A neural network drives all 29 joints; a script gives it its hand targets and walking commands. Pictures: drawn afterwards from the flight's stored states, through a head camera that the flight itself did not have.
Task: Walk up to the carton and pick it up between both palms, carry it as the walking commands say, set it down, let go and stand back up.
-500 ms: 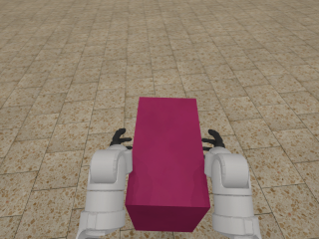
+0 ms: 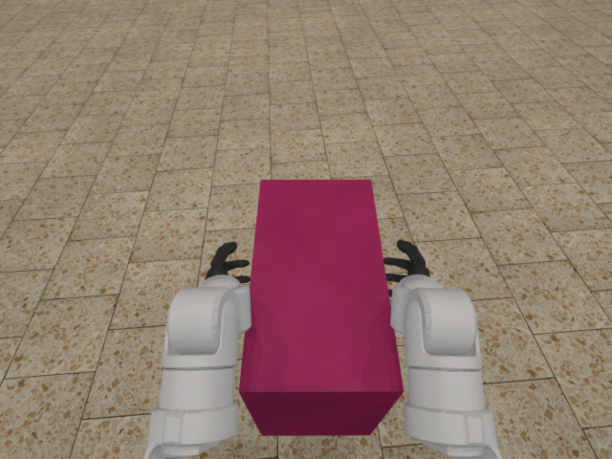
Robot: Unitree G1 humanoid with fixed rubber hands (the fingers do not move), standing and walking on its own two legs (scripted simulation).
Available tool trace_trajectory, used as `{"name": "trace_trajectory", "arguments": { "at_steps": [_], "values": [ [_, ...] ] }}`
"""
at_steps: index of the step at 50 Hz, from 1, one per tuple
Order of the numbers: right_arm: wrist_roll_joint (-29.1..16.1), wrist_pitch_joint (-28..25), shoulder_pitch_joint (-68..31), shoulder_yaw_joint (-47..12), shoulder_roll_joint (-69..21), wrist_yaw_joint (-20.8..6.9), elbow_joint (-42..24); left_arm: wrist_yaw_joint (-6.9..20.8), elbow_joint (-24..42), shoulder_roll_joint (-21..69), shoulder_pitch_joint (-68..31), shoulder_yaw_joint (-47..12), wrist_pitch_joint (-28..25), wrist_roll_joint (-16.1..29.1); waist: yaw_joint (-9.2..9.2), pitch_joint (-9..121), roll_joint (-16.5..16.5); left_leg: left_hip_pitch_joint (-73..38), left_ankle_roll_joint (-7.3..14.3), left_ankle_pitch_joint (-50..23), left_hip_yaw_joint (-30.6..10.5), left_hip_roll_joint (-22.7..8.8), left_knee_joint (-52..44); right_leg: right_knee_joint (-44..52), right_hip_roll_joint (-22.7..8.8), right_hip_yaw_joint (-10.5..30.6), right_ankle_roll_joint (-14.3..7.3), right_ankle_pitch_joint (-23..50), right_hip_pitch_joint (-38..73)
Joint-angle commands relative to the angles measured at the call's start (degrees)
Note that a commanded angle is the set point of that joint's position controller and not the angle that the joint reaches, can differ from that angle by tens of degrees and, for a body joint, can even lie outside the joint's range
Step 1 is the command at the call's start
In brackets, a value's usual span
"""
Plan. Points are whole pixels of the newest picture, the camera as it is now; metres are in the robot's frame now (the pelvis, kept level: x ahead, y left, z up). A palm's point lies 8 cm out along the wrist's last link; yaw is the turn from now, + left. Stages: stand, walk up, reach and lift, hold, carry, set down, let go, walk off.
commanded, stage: carry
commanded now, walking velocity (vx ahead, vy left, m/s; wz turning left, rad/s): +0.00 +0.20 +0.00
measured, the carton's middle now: (315, 309) +0.35 +0.02 -0.01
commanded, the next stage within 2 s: none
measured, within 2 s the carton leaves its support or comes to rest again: neither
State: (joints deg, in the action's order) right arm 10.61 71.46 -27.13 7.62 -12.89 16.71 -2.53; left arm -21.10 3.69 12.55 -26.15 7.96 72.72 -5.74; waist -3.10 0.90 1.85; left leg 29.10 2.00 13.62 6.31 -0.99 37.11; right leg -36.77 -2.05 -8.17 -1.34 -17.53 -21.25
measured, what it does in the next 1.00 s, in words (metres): steps to the left: left foot, then right foot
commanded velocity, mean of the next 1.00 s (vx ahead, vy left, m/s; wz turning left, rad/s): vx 0.00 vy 0.13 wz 0.00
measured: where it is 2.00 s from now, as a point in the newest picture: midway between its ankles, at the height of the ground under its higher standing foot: outside the picture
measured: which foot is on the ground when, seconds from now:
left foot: up 0.00-0.22, down 0.24-0.50, up 0.52-0.74, down 0.76-1.00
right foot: down 0.00-0.26, up 0.28-0.46, down 0.48-0.80, up 0.82-0.96, down 0.98-1.00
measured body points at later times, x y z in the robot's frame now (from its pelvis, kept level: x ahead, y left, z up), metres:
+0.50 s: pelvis -0.09 +0.13 +0.00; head -0.07 +0.12 +0.45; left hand +0.22 +0.27 +0.08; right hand +0.24 +0.03 +0.08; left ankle +0.00 +0.22 -0.72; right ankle -0.09 +0.04 -0.73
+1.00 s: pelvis -0.18 +0.25 +0.01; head -0.17 +0.26 +0.46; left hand +0.13 +0.40 +0.08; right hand +0.15 +0.16 +0.09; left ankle -0.10 +0.36 -0.72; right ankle -0.17 +0.13 -0.72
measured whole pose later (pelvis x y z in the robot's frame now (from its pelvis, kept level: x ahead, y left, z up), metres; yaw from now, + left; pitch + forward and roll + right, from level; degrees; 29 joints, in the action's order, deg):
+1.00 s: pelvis -0.18 +0.25 +0.01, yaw +0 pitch +2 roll -1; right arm 10.1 71.6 -28.1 8.8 -13.3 17.2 0.4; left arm -21.6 2.9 12.1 -25.2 7.6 73.7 -5.7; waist -3.3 1.3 0.0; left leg 25.5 1.2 9.5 5.6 -3.7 32.8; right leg -32.5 -1.9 -5.2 2.1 -17.3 -19.0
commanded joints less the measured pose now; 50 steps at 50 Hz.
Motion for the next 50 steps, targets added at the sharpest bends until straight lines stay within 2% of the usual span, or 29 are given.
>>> {"name": "trace_trajectory", "arguments": {
  "at_steps": [1,3,5,9,11,12,13,14,15,17,19,21,23,24,25,26,27,29,32,35,37,38,39,40,41,43,45,47,50],
  "values": [
    [-25.32,-0.94,-26.44,-32.71,-62.88,-21.14,-4.16,28.98,0.70,62.01,-28.40,-31.47,-0.95,25.45,2.08,20.64,-15.76,8.28,-2.77,15.21,-6.98,-1.92,21.59,17.71,-29.11,31.79,-10.83,27.75,15.54],
    [-27.45,-1.33,-29.32,-34.56,-63.64,-21.28,-6.33,28.80,1.12,62.17,-28.97,-31.70,-1.11,24.89,2.38,19.94,-8.92,8.81,-2.89,9.51,-10.21,-4.02,25.46,14.20,-24.11,21.32,-7.64,29.97,16.22],
    [-28.74,-1.23,-30.47,-35.02,-63.87,-21.45,-7.20,28.30,2.22,62.00,-29.74,-31.01,-1.55,24.39,2.69,20.57,-11.51,7.56,-3.72,7.63,-7.02,-3.03,17.36,10.61,-18.53,13.32,-4.84,34.71,18.70],
    [-29.55,-0.25,-29.08,-34.33,-63.20,-21.88,-4.51,27.22,2.58,59.83,-28.49,-29.38,-1.78,21.87,2.17,22.48,-15.37,-2.40,-3.69,9.72,-1.02,0.54,1.83,6.72,-16.42,9.43,-2.82,33.45,15.97],
    [-29.42,0.21,-26.65,-33.99,-63.41,-22.22,-1.88,26.67,1.92,59.28,-26.99,-29.33,-1.79,20.46,2.86,24.33,-14.12,-10.58,-3.70,1.70,2.93,1.92,-12.12,1.53,-14.14,6.77,-0.15,28.74,14.60],
    [-29.44,0.30,-26.15,-34.08,-63.81,-22.58,-1.20,26.52,1.82,59.12,-26.11,-29.54,-1.88,20.06,2.97,25.44,-9.29,-17.18,-3.14,-1.57,-0.63,-1.43,-15.50,-2.02,-12.07,5.74,1.45,20.95,9.55],
    [-29.03,0.04,-24.96,-33.63,-63.89,-23.21,-0.09,26.46,1.92,59.50,-25.23,-30.38,-1.87,20.01,2.81,25.30,2.55,-21.51,-0.16,-16.85,-12.03,-11.15,-14.85,-6.34,-7.48,3.34,4.00,5.25,-1.09],
    [-28.64,-0.54,-24.47,-32.48,-64.07,-23.39,0.46,26.45,3.89,60.58,-28.61,-32.32,-1.82,20.88,3.56,25.69,15.36,-22.68,5.99,-28.02,-20.16,-17.78,-14.04,-12.55,-1.72,0.80,5.07,-16.39,-8.61],
    [-29.08,-0.56,-26.38,-32.57,-64.99,-23.58,-0.59,26.39,4.39,62.22,-30.50,-33.75,-2.07,21.41,3.65,26.45,14.82,-23.94,8.45,-32.54,-19.96,-18.60,-12.83,-20.44,-1.15,2.52,4.07,-22.50,-9.35],
    [-28.54,-0.84,-27.44,-32.55,-65.48,-23.57,-1.82,26.74,5.84,63.45,-33.19,-34.72,-2.17,23.29,3.51,26.89,10.49,-22.04,7.90,-25.54,-13.87,-15.78,-11.89,-24.18,-1.56,3.47,3.62,-17.30,-8.55],
    [-27.33,-1.42,-28.61,-31.05,-64.37,-22.89,-2.66,26.93,6.82,63.08,-36.53,-35.41,-2.03,25.23,3.43,26.09,11.15,-21.79,6.93,-19.89,-10.29,-12.96,-11.81,-18.02,-0.99,2.15,3.82,-12.93,-6.87],
    [-26.52,-1.54,-29.01,-30.40,-63.24,-22.07,-3.71,27.16,6.49,62.48,-36.65,-35.09,-1.58,26.27,3.59,26.44,10.87,-21.71,7.12,-14.67,-10.72,-12.83,-12.96,-9.67,0.43,0.72,3.21,-12.78,-2.55],
    [-25.07,-1.34,-26.64,-30.34,-62.50,-21.42,-3.15,27.71,4.25,62.21,-34.33,-34.07,-0.97,26.24,2.58,26.94,7.50,-20.32,5.68,-10.88,-9.68,-11.75,-11.84,7.83,-0.15,0.26,2.22,-2.14,5.58],
    [-24.55,-1.36,-25.82,-30.48,-62.12,-21.10,-3.14,28.10,3.32,61.98,-33.32,-33.64,-0.74,26.37,2.27,26.90,4.21,-14.86,3.49,-8.90,-8.87,-10.12,-8.94,13.05,-4.28,4.83,1.42,0.63,12.48],
    [-24.32,-1.29,-25.66,-30.79,-61.91,-20.88,-3.40,28.48,1.94,61.51,-31.63,-33.16,-0.62,26.20,1.83,25.59,-5.58,-3.38,-0.44,-4.47,-5.96,-6.25,-1.80,16.21,-14.51,18.45,-1.35,1.97,19.44],
    [-24.47,-0.61,-26.60,-32.18,-62.40,-21.10,-3.13,28.87,-1.98,61.43,-27.68,-30.86,-0.81,24.52,1.44,21.48,-20.30,6.62,-2.89,13.28,-1.58,-1.17,10.72,18.01,-27.73,31.61,-8.88,17.32,17.72],
    [-25.35,-0.78,-27.00,-32.35,-63.11,-21.27,-3.58,29.00,0.47,61.99,-28.76,-31.31,-0.87,25.50,2.11,19.76,-15.02,8.38,-2.96,14.82,-6.91,-2.22,21.26,18.05,-29.22,31.58,-10.72,27.26,15.30],
    [-27.42,-1.16,-29.67,-34.21,-63.83,-21.39,-5.71,28.83,0.98,62.05,-29.54,-31.53,-1.00,25.03,2.42,19.35,-8.36,8.88,-3.07,8.83,-9.89,-4.16,25.45,14.57,-24.01,21.01,-7.48,30.25,16.14],
    [-28.90,-0.86,-30.98,-34.44,-63.86,-21.60,-6.34,28.15,2.52,61.40,-30.33,-30.13,-1.57,24.19,2.58,20.77,-12.72,5.68,-4.03,7.77,-5.24,-2.09,14.59,9.95,-17.30,11.70,-4.42,36.28,18.69],
    [-29.43,-0.10,-29.53,-34.11,-63.38,-21.86,-4.40,27.28,2.58,59.90,-28.99,-29.40,-1.69,22.09,2.19,22.41,-15.34,-1.93,-3.92,9.46,-1.20,0.26,2.99,6.85,-15.69,8.77,-2.74,33.16,16.42],
    [-29.37,0.38,-27.40,-33.70,-63.45,-22.16,-2.00,26.69,1.85,59.45,-27.39,-29.51,-1.72,20.72,2.87,24.38,-14.43,-10.19,-4.31,0.41,3.58,1.94,-12.16,1.35,-12.58,5.13,0.33,26.58,15.42],
    [-29.46,0.51,-26.96,-33.73,-63.82,-22.50,-1.24,26.53,1.73,59.32,-26.50,-29.68,-1.83,20.27,3.06,25.79,-9.44,-17.60,-3.95,-2.96,0.01,-1.80,-15.58,-1.90,-10.53,4.21,2.06,18.74,10.11],
    [-29.27,0.40,-26.13,-33.45,-64.17,-23.12,-0.09,26.43,1.35,59.61,-25.47,-30.17,-1.93,19.96,2.80,25.67,1.00,-23.43,-1.72,-20.90,-11.11,-12.14,-15.28,-5.52,-6.97,2.87,4.61,3.30,-0.08],
    [-28.75,-0.25,-24.78,-31.92,-63.85,-23.42,0.89,26.39,2.94,60.49,-28.07,-31.72,-1.78,20.77,3.38,26.59,14.43,-22.70,4.45,-27.74,-21.30,-20.16,-15.06,-8.45,-2.24,2.97,5.83,-17.11,-6.25],
    [-29.30,-0.40,-27.22,-32.06,-64.79,-23.71,-0.73,26.22,3.83,62.29,-30.06,-33.43,-2.10,21.25,3.27,27.07,12.27,-23.05,6.00,-30.66,-20.39,-20.25,-13.77,-13.11,-2.36,5.17,5.26,-20.14,-4.42],
    [-28.69,-0.82,-28.00,-31.89,-65.06,-23.84,-2.27,26.45,6.04,63.74,-33.53,-35.19,-2.36,23.29,3.21,26.78,9.91,-20.91,4.23,-22.81,-13.65,-16.85,-13.11,-13.55,-2.26,5.12,4.92,-13.56,-2.61],
    [-27.46,-1.34,-28.87,-29.88,-63.81,-23.18,-2.19,26.69,6.22,63.25,-36.62,-35.76,-2.12,25.24,3.26,25.78,12.21,-20.11,2.81,-16.05,-10.65,-14.49,-13.79,-7.79,-0.67,3.49,4.80,-9.60,-0.94],
    [-26.25,-1.35,-28.35,-28.50,-62.38,-22.50,-1.74,26.96,5.15,63.07,-36.30,-35.71,-1.71,26.30,2.89,25.86,10.68,-20.65,1.89,-11.10,-10.05,-14.05,-14.00,3.07,0.24,2.51,4.40,-5.14,3.29],
    [-24.17,-1.41,-26.25,-28.08,-61.44,-21.66,-1.19,27.76,1.60,62.60,-33.24,-34.71,-1.06,26.45,3.13,26.80,4.36,-18.27,-1.32,-6.58,-9.20,-11.47,-12.94,10.09,-3.90,7.06,2.83,0.87,10.14]
  ]
}}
